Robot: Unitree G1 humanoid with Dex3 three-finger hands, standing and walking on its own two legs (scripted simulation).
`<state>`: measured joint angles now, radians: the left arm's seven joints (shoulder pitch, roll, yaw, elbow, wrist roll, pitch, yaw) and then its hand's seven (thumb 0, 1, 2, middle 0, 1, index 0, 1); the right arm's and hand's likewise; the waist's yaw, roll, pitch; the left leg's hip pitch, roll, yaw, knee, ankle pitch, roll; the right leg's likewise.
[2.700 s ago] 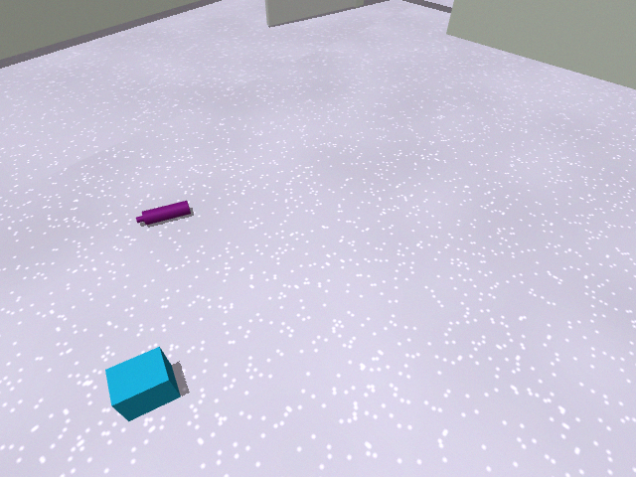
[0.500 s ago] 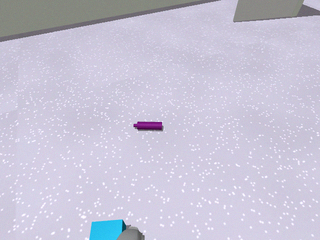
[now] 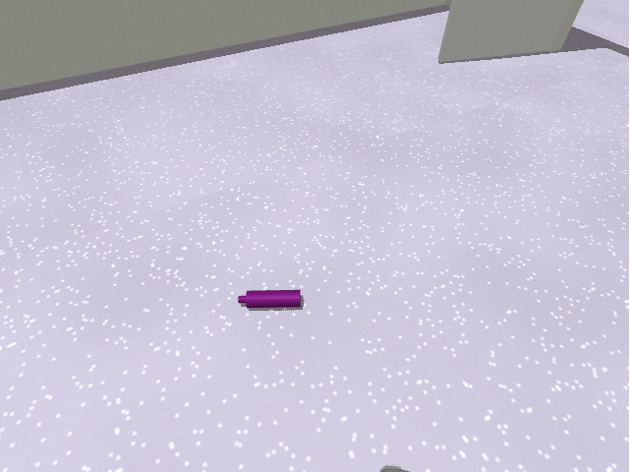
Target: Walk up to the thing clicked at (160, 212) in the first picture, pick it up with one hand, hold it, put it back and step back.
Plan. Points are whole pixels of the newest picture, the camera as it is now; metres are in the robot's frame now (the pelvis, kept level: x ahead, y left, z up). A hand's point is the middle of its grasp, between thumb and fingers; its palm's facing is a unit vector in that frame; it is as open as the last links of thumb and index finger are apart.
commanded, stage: walk up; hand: left
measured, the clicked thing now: (269, 298) +0.84 +0.18 -0.73
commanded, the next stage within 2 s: none
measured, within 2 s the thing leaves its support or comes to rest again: neither
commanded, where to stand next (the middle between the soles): +0.46 -0.01 m, yaw +0 degrees
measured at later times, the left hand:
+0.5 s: hand (133, 456) +0.20 +0.28 -0.16, palm faces +0.00 -0.94 -0.35, open 7.4 cm
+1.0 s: hand (176, 326) +0.38 +0.25 -0.11, palm faces +0.00 -0.90 -0.44, open 7.4 cm
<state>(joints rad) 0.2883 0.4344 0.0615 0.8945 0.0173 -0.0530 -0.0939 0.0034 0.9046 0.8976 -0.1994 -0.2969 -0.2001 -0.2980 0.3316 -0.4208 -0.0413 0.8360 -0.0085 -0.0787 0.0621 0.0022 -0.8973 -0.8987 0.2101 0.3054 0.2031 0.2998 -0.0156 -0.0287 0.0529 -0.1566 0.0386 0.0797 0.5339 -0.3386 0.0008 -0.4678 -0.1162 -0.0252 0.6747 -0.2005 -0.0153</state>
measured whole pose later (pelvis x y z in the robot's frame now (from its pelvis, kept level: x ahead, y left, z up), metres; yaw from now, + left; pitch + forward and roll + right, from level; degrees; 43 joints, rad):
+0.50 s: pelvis +0.18 +0.00 -0.01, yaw +2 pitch -3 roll +0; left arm 0.37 0.43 0.04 0.88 0.01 -0.05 -0.05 0.00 0.90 0.90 -0.20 -0.30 -0.20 -0.30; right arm 0.25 -0.41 -0.06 0.86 -0.02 -0.08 0.07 0.00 -0.90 -0.90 0.21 0.30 0.20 0.30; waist 0.03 -0.04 0.07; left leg -0.40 0.03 0.08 0.64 -0.19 0.03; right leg -0.24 -0.07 -0.04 0.86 -0.47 -0.03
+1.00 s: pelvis +0.33 -0.04 +0.00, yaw +0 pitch -3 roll +0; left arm 0.32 0.40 0.05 0.87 0.01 -0.10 -0.04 0.00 0.90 0.90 -0.20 -0.30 -0.20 -0.30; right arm 0.31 -0.45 -0.04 0.89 -0.01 -0.02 0.05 0.01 -0.90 -0.90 0.20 0.30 0.20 0.30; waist 0.02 0.07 0.07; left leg -0.45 0.04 0.01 1.00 -0.39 0.02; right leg -0.28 -0.04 -0.07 0.57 -0.24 -0.02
